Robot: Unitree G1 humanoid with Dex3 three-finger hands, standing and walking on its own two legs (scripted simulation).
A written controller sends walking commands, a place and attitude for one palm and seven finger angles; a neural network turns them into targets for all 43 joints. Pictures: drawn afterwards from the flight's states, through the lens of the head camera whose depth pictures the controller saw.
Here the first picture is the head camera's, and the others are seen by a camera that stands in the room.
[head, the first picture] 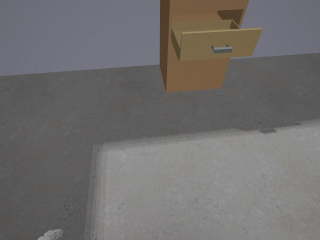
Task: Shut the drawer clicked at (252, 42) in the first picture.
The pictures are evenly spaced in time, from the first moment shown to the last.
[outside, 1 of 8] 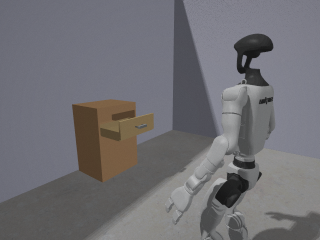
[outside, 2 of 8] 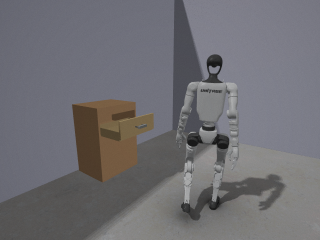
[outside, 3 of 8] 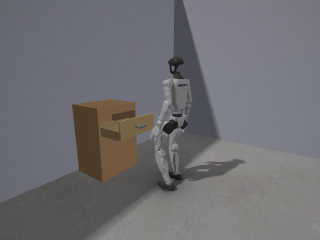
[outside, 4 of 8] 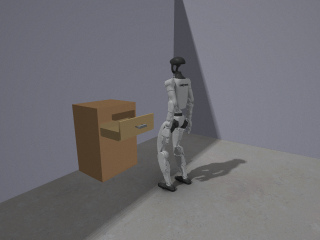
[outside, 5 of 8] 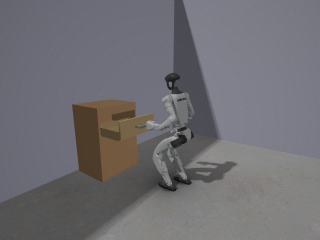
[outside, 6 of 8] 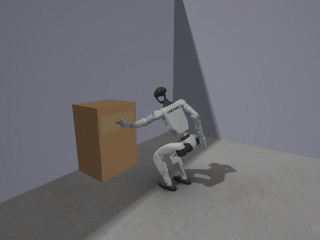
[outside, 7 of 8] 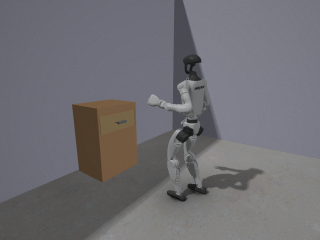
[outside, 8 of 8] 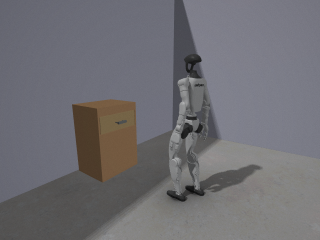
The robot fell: no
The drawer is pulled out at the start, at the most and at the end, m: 0.30 0.30 0.00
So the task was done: yes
